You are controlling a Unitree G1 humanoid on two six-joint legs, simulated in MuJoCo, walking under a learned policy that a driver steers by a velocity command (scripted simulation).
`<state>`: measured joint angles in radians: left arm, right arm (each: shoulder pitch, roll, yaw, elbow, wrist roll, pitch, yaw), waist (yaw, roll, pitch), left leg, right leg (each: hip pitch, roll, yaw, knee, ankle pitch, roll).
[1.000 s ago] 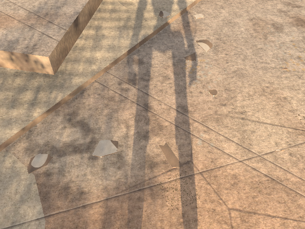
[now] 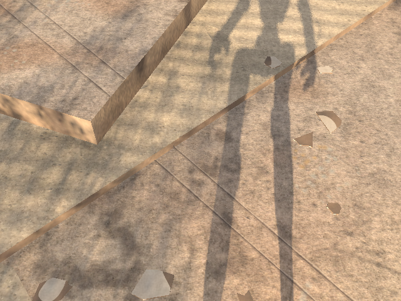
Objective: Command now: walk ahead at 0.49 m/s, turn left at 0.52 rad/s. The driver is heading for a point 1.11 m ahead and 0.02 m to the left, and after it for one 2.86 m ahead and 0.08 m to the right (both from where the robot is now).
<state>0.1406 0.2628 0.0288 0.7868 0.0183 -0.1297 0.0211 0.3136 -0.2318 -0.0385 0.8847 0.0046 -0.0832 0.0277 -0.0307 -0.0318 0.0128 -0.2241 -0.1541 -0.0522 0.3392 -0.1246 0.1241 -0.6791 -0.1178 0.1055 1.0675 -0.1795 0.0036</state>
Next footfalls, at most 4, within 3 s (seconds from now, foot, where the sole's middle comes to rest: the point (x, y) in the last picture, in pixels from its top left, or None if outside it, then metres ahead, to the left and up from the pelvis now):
0.24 right None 0.31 -0.14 -0.78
0.74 left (151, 299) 0.51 0.17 -0.78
1.30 right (210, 213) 0.83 -0.04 -0.78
1.70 left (165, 145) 1.14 0.14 -0.74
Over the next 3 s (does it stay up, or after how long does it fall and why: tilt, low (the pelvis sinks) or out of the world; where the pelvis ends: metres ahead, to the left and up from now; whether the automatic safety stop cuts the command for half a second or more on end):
stays up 0.98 0.04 -0.02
